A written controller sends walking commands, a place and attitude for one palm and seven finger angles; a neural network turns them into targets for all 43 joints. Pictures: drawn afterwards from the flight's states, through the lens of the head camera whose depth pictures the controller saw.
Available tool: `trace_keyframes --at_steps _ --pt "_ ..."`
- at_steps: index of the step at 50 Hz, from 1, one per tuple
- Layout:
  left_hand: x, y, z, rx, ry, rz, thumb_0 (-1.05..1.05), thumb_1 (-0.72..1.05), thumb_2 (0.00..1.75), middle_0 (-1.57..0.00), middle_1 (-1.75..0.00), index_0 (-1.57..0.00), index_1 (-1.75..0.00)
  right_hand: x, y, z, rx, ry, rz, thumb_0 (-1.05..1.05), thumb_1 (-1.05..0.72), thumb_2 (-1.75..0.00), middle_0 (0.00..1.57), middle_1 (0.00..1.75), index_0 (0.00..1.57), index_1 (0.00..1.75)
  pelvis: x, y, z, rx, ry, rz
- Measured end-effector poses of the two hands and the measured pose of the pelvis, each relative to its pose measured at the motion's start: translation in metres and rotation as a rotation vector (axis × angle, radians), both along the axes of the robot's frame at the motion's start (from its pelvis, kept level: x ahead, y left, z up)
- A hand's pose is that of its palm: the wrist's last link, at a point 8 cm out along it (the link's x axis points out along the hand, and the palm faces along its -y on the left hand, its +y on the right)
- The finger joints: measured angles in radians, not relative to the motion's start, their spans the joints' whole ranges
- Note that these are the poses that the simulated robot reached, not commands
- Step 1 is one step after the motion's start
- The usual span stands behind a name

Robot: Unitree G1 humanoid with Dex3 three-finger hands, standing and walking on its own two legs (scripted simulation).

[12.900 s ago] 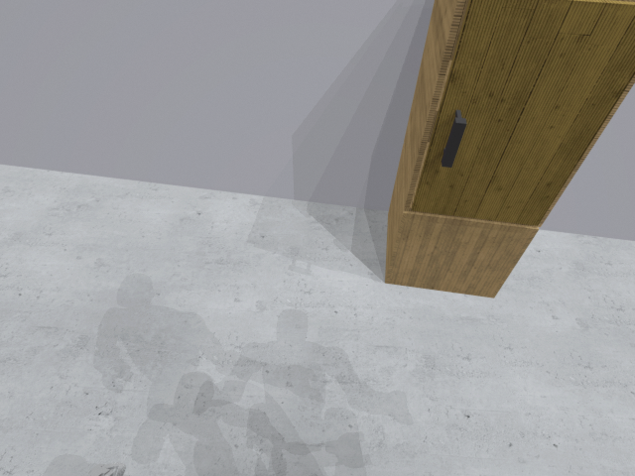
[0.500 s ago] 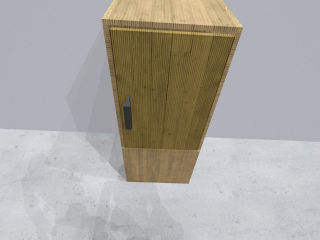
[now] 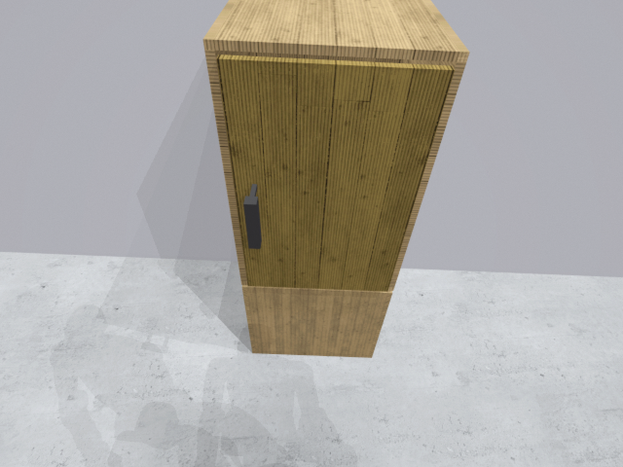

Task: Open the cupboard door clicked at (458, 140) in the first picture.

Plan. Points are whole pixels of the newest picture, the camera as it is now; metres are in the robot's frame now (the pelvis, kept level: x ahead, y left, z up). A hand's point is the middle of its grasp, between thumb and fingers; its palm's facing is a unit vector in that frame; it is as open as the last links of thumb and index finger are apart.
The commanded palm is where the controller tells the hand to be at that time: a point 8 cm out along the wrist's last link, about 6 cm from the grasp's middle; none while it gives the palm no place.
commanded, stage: look again from close up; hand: left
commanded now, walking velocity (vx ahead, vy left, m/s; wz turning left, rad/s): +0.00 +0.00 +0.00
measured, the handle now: (254, 216) +0.60 +0.16 -0.06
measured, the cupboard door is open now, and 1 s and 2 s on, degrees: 0 0 0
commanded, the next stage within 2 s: shuffle to correct the standing spot in 0.34 s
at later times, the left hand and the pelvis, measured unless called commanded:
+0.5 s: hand out of the picture -0.06 +0.15 -0.18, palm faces +0.07 -0.99 -0.14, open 7.4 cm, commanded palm none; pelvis -0.01 +0.00 +0.00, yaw +0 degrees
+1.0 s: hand out of the picture -0.05 +0.16 -0.19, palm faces +0.07 -0.99 -0.08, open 7.4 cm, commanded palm none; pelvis -0.01 +0.02 +0.00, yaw +0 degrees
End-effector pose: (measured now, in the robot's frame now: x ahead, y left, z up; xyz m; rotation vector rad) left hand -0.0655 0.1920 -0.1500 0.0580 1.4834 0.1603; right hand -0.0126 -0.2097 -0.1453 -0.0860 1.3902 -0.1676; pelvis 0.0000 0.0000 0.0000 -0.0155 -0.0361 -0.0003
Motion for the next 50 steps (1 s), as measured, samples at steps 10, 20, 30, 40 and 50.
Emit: trace_keyframes --at_steps 10,20,30,40,50 --pt "0.006 0.003 0.0 0.013 -0.029 -0.004 0.0 0.91 0.9 -0.19 -0.3 -0.19 -0.3 -0.007 -0.003 0.0 -0.002 0.005 0.001 0.01 -0.91 -0.9 0.2 0.3 0.2 0.3 -0.005 -0.002 0.0 0.001 -0.002 0.005" --pt "0.001 0.005 0.0 0.013 -0.028 -0.007 0.0 0.91 0.9 -0.19 -0.3 -0.19 -0.3 -0.01 -0.007 0.001 -0.01 0.001 0.004 0.01 -0.91 -0.9 0.2 0.3 0.2 0.3 -0.011 -0.004 0.0 -0.003 -0.006 0.005" --pt "-0.005 0.007 0.002 -0.001 -0.021 0.007 0.0 0.91 0.9 -0.19 -0.3 -0.19 -0.3 -0.013 -0.007 0.006 -0.024 0.005 0.006 0.01 -0.91 -0.9 0.2 0.3 0.2 0.3 -0.016 -0.001 0.004 -0.005 -0.003 0.002" --pt "-0.06 -0.007 0.002 -0.015 0.088 0.076 0.0 0.91 0.9 -0.19 -0.3 -0.19 -0.3 0.007 -0.02 0.008 -0.046 -0.053 0.016 0.01 -0.92 -0.9 0.2 0.3 0.2 0.3 -0.022 -0.002 0.001 -0.008 0.006 0.007" --pt "0.011 0.024 -0.015 -0.054 -0.007 -0.005 0.0 0.91 0.9 -0.19 -0.3 -0.19 -0.3 -0.025 0.01 0.012 -0.077 -0.007 -0.005 0.01 -0.92 -0.9 0.2 0.3 0.2 0.3 -0.014 0.015 -0.004 0.0 0.036 -0.003"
